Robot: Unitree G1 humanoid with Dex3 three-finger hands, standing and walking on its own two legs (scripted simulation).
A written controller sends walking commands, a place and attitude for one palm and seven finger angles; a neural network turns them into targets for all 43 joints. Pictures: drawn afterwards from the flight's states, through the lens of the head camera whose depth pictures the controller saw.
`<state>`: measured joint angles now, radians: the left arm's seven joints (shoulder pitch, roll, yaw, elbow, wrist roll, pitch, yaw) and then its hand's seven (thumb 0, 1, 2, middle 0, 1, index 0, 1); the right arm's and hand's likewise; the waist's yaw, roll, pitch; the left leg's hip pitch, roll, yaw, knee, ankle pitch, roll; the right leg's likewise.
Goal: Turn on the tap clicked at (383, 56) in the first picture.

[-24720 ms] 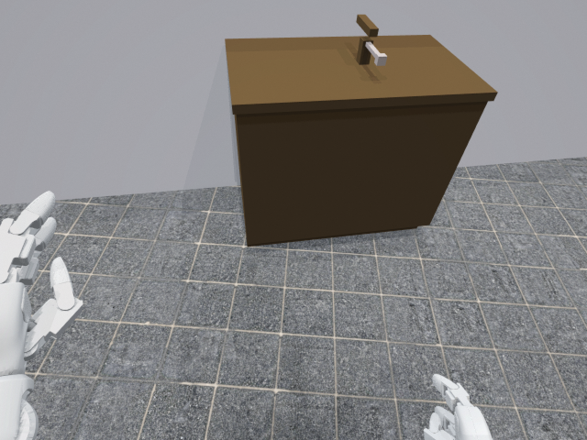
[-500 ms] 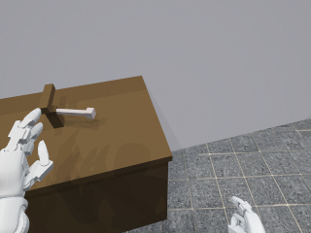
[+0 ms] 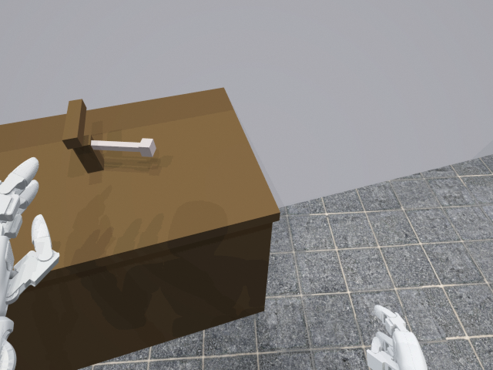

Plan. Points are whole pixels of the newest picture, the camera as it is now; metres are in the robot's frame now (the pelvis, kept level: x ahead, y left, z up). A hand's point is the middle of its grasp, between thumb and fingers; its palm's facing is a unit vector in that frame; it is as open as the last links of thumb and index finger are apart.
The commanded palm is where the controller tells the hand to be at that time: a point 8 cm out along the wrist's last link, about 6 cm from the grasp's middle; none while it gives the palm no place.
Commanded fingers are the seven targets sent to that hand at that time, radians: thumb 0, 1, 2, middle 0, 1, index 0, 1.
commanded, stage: step back with the hand held close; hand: left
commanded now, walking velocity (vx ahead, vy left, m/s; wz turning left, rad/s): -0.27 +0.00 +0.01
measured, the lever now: (147, 147) +0.53 +0.27 +0.04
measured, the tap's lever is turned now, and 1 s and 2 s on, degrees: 69 69 69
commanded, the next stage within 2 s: stop stepping back and stand still in 1.20 s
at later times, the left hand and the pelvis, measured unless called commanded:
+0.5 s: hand (32, 275) +0.18 +0.25 +0.17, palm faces +0.40 -0.79 -0.46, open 7.4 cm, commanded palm +0.13 +0.28 +0.18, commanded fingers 0.00 0.90 0.90 -0.20 -0.30 -0.20 -0.30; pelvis -0.03 +0.00 +0.00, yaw +1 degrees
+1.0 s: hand out of the picture +0.10 +0.24 +0.17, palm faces +0.38 -0.85 -0.37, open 7.4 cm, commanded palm +0.05 +0.28 +0.18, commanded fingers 0.00 0.90 0.90 -0.20 -0.30 -0.20 -0.30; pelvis -0.12 +0.00 +0.00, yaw +0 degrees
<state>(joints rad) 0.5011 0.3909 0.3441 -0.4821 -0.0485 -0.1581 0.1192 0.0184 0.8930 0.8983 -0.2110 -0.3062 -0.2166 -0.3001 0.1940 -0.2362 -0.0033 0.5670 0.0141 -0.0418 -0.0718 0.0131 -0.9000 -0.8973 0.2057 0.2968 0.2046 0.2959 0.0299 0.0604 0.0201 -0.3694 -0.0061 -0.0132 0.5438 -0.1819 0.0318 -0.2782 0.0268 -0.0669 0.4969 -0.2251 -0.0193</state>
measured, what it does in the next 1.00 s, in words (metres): walks backwards: right foot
